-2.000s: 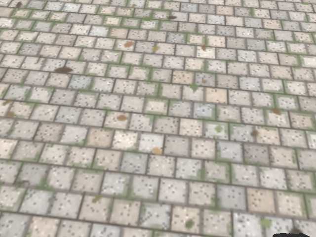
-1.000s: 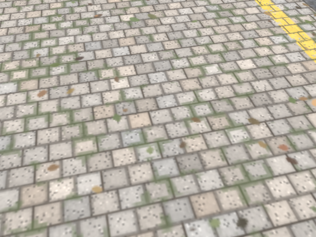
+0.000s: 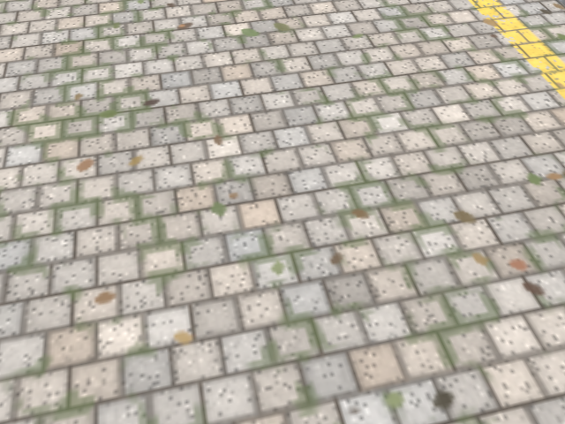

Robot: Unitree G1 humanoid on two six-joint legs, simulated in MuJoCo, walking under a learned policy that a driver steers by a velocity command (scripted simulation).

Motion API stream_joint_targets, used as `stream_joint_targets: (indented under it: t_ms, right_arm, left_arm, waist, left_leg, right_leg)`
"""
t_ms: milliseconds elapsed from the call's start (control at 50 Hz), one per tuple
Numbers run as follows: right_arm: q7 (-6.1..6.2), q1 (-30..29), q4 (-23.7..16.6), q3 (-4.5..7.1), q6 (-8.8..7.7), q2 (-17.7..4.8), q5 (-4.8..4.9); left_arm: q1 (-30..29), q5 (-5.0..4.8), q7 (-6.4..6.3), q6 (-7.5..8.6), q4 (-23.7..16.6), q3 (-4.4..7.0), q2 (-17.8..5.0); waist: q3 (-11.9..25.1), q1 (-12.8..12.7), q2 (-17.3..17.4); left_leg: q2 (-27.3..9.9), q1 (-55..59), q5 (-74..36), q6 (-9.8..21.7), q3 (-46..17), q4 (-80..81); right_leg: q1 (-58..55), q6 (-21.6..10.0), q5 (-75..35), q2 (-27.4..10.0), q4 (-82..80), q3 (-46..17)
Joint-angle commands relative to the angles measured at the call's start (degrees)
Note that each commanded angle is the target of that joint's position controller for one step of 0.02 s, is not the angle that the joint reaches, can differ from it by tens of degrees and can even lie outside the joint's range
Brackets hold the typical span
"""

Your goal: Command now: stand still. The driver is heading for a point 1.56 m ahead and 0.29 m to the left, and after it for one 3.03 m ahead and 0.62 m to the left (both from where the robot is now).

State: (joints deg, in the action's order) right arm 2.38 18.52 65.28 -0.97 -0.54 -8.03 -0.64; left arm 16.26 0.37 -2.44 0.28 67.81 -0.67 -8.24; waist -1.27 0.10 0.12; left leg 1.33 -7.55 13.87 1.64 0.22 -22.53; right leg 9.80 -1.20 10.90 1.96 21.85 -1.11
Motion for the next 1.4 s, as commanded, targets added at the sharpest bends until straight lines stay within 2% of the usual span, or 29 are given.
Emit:
stream_joint_targets:
  t_ms: [20,420,460,500,560,600,640,680,720,740,760,780,800,820,860,920,1020,1060,1100,1140,1160,1180,1200,1220,1240,1260,1280,1320,1400]
  right_arm:
    - [0.16,4.52,-0.18,0.62,-0.20,-4.13,0.00]
    - [0.31,5.56,0.33,0.80,-0.39,-3.14,0.01]
    - [0.25,6.11,0.43,1.08,-0.22,-3.63,-0.13]
    - [0.07,6.71,-0.06,2.23,0.37,-6.00,-0.21]
    - [-0.11,11.77,0.55,3.65,0.67,-8.24,-0.27]
    - [-0.36,11.29,0.04,4.16,0.02,-8.38,-0.76]
    - [-0.65,9.60,-0.76,4.58,-0.88,-8.98,-0.96]
    - [-0.84,6.32,-1.79,4.72,-1.49,-8.67,-0.17]
    - [-1.04,3.27,-3.20,4.53,-2.08,-7.49,-0.03]
    - [-1.50,1.49,-4.73,3.54,-2.86,-4.21,-0.26]
    - [-2.06,1.68,-7.14,3.25,-3.28,-2.69,-0.45]
    - [-2.54,-0.59,-7.45,4.06,-3.14,-6.52,-2.16]
    - [-3.17,-1.96,-7.85,3.87,-3.47,-5.20,-2.05]
    - [-3.61,-1.64,-7.51,3.61,-3.90,-4.03,-1.37]
    - [-4.18,-1.38,-7.17,4.04,-3.59,-4.62,-1.52]
    - [-4.31,-3.97,-8.23,4.34,-2.50,-4.59,-1.32]
    - [-4.35,-18.38,-13.97,3.25,-2.04,-3.14,-0.63]
    - [-4.27,-21.03,-15.18,2.96,-2.04,-3.35,-0.26]
    - [-3.78,-19.85,-15.48,3.35,-2.15,-4.88,-0.21]
    - [-2.97,-11.78,-13.37,4.47,-2.70,-7.19,-0.20]
    - [-2.56,-3.51,-10.59,5.29,-3.13,-8.34,-0.16]
    - [-2.10,4.69,-7.99,6.22,-3.52,-10.02,-0.85]
    - [-1.84,12.29,-6.94,7.56,-3.68,-15.13,-2.18]
    - [-2.54,9.93,-7.46,7.95,-2.92,-16.30,-1.52]
    - [-2.99,1.99,-8.68,7.46,-2.79,-14.13,-0.03]
    - [-3.18,-2.80,-9.66,6.27,-3.21,-9.95,0.31]
    - [-3.24,-4.01,-9.15,5.47,-3.85,-7.16,-0.09]
    - [-2.57,-2.39,-7.45,4.34,-5.00,-4.64,-0.29]
    - [-2.22,3.38,-5.69,4.32,-6.09,-7.34,-0.16]
  left_arm:
    - [3.94,0.01,-0.17,0.17,-0.26,0.55,-4.15]
    - [5.46,0.02,-0.35,0.20,-0.17,0.62,-3.09]
    - [5.74,0.20,-0.30,0.07,-0.23,0.70,-3.07]
    - [5.31,0.56,0.03,-0.21,-1.30,1.25,-3.70]
    - [1.19,2.04,1.17,0.52,-4.93,0.90,-0.99]
    - [-1.30,1.99,1.79,1.83,-7.22,1.32,-2.13]
    - [-1.10,1.49,2.50,3.03,-8.58,1.75,-2.70]
    - [2.39,0.71,2.80,3.86,-8.14,2.03,-1.85]
    - [13.55,0.34,2.43,4.22,-4.27,2.98,-2.42]
    - [20.56,1.17,1.79,4.65,-3.18,4.19,-6.55]
    - [27.26,0.64,1.76,3.99,-1.56,5.70,-12.55]
    - [21.97,0.88,1.58,3.39,-2.61,4.97,-9.23]
    - [16.06,0.90,1.89,3.65,-4.95,4.47,-7.92]
    - [12.55,0.91,2.01,4.15,-6.21,4.21,-7.31]
    - [11.51,0.65,1.75,5.21,-6.47,3.30,-5.22]
    - [16.30,0.42,1.45,5.92,-4.47,2.62,-4.63]
    - [17.61,0.61,1.26,6.16,-4.26,1.78,-4.68]
    - [18.09,0.62,1.03,6.37,-3.98,1.85,-5.65]
    - [17.26,0.66,0.89,6.65,-3.87,2.08,-6.85]
    - [15.50,0.79,0.70,6.74,-4.04,2.58,-8.38]
    - [14.48,0.79,0.70,6.44,-4.22,2.84,-9.08]
    - [13.77,0.47,0.92,6.24,-4.50,2.92,-9.16]
    - [15.41,0.42,1.27,6.08,-5.89,2.33,-6.02]
    - [21.01,-1.29,2.23,5.75,-6.12,2.48,-2.46]
    - [15.13,0.06,2.13,5.38,-7.56,3.17,-6.34]
    - [9.00,0.61,2.44,5.52,-9.33,3.51,-7.01]
    - [7.40,0.68,2.54,5.56,-9.65,3.51,-5.78]
    - [8.72,1.94,2.95,4.17,-9.32,3.37,-3.42]
    - [3.33,2.01,3.63,2.40,-11.73,3.65,-3.77]
  waist:
    - [-3.26,0.00,0.18]
    - [-3.66,-0.03,0.14]
    - [-3.04,0.14,0.69]
    - [-5.11,0.64,3.41]
    - [-10.86,3.10,8.80]
    - [-11.70,2.96,7.09]
    - [-10.59,1.66,6.22]
    - [-9.31,-1.20,5.48]
    - [-6.70,-5.81,1.77]
    - [-4.21,-8.77,-8.99]
    - [-2.58,-9.13,-19.52]
    - [-7.20,-5.83,-9.24]
    - [-9.30,-3.53,-3.98]
    - [-9.04,-1.78,-2.09]
    - [-7.02,-0.17,-1.83]
    - [-5.21,-0.05,-3.77]
    - [-7.72,-1.83,-5.20]
    - [-7.86,-2.09,-6.23]
    - [-6.50,-0.59,-6.50]
    - [-1.60,3.41,-6.60]
    - [2.65,6.75,-6.21]
    - [6.49,10.21,-4.92]
    - [12.85,11.07,2.29]
    - [16.92,6.11,13.16]
    - [8.75,3.91,4.70]
    - [2.00,3.14,1.01]
    - [-2.00,1.15,-2.17]
    - [-2.41,-1.89,-0.96]
    - [-3.85,-2.28,1.39]
  left_leg:
    - [-6.16,-3.72,-4.94,1.39,-5.62,4.67]
    - [-6.10,-3.13,-6.52,1.56,-5.66,4.54]
    - [-5.09,-3.19,3.85,2.05,-5.85,5.62]
    - [-5.26,-5.09,21.64,4.51,-8.63,6.49]
    - [-15.36,-3.77,36.72,10.80,-22.87,14.18]
    - [-18.61,-4.11,31.26,12.89,-25.95,16.26]
    - [-17.96,-3.08,24.59,12.41,-22.88,14.80]
    - [-14.15,-7.78,19.09,10.23,-16.23,11.59]
    - [-8.72,-19.10,15.31,7.74,-9.29,1.95]
    - [-2.66,-25.31,11.33,5.32,-1.24,-15.33]
    - [2.39,-34.89,17.68,3.99,4.21,-31.05]
    - [-1.80,-36.81,15.67,4.71,0.42,-40.25]
    - [-3.84,-37.04,9.70,4.90,-1.12,-42.11]
    - [-5.18,-35.04,4.79,4.37,-1.55,-41.35]
    - [-6.00,-32.64,0.16,2.95,-0.32,-39.08]
    - [-4.85,-34.40,-2.38,1.75,2.63,-37.77]
    - [-2.54,-31.50,-8.04,1.15,6.92,-21.90]
    - [-1.27,-26.79,-9.54,2.26,8.36,-15.43]
    - [0.13,-21.53,-9.12,4.44,8.75,-12.38]
    - [2.63,-12.79,-6.59,6.80,8.53,-11.34]
    - [3.43,-4.78,-6.97,7.91,8.02,-8.71]
    - [0.49,6.58,-6.77,9.14,5.12,-5.68]
    - [-14.10,17.47,3.24,11.76,-11.76,-4.47]
    - [-25.34,25.36,10.19,20.21,-42.41,6.92]
    - [-22.86,17.52,17.87,18.48,-38.24,10.53]
    - [-21.18,9.08,15.60,16.70,-29.81,11.92]
    - [-18.81,2.13,7.65,14.80,-23.77,13.57]
    - [-14.54,-4.20,-2.53,11.89,-14.77,14.34]
    - [-12.22,-3.69,-12.31,11.12,-7.85,15.81]
  right_leg:
    - [-0.04,-1.48,-5.51,-5.95,-3.21,-5.52]
    - [-0.19,-1.25,-6.33,-6.10,-2.58,-5.15]
    - [0.21,-1.56,2.25,-4.56,-2.17,-4.28]
    - [4.89,-2.79,16.29,-1.27,3.03,-1.74]
    - [17.11,-2.79,16.24,0.18,16.35,3.69]
    - [19.87,-2.81,14.28,-2.72,21.84,3.22]
    - [19.19,-3.11,15.17,-3.84,19.81,2.91]
    - [8.41,-3.38,9.98,-2.10,10.81,5.32]
    - [-11.83,-3.43,6.37,0.16,2.47,5.05]
    - [-19.25,-4.89,16.57,-11.07,-6.89,-11.29]
    - [-21.81,-10.52,28.74,-22.78,-15.05,-33.86]
    - [-15.42,-11.71,31.05,-23.48,-14.78,-34.13]
    - [-10.99,-11.17,26.95,-21.56,-14.88,-29.06]
    - [-9.04,-10.23,18.97,-19.09,-15.57,-23.48]
    - [-9.36,-8.70,5.31,-15.46,-15.85,-15.01]
    - [-12.71,-8.15,-16.05,-13.34,-13.27,-7.53]
    - [-8.96,-7.93,-28.46,-11.02,-13.48,-1.84]
    - [-8.83,-7.88,-32.63,-11.47,-13.39,-0.86]
    - [-10.89,-7.60,-42.96,-12.73,-10.41,0.00]
    - [-13.90,-6.90,-55.93,-13.17,-0.19,1.17]
    - [-13.73,-6.52,-56.12,-12.76,9.30,1.65]
    - [-7.51,-6.05,-46.37,-11.01,21.20,2.63]
    - [2.75,-5.76,-19.82,-6.59,40.14,5.07]
    - [20.76,-4.21,17.79,3.98,59.58,1.66]
    - [26.28,-5.38,12.42,-1.03,60.56,-2.44]
    - [26.82,-5.52,7.38,-3.40,57.62,-1.97]
    - [24.23,-5.42,5.02,-5.29,53.67,-1.86]
    - [18.27,-4.26,4.13,-7.14,48.11,-1.89]
    - [22.78,-2.29,0.22,-8.13,41.27,0.94]
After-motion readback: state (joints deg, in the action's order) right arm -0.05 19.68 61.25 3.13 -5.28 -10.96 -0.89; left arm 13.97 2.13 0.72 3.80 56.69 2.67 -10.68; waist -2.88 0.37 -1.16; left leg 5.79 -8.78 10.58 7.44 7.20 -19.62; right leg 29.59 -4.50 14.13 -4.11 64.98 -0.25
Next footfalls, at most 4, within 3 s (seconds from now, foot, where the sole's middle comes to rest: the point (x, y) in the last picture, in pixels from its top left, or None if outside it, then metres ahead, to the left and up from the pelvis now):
1.18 left None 0.46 0.03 -0.78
1.74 right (340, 329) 0.77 -0.12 -0.78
2.28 left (273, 249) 1.05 0.06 -0.78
2.84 right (279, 164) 1.42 0.04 -0.78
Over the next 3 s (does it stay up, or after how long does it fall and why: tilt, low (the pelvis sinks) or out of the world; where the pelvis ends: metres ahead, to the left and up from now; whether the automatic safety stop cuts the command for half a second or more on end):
stays up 1.30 0.08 -0.01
